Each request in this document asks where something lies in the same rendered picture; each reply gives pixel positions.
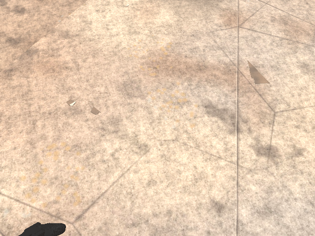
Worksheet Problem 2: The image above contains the robot left hand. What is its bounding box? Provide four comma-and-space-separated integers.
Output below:
19, 222, 66, 236

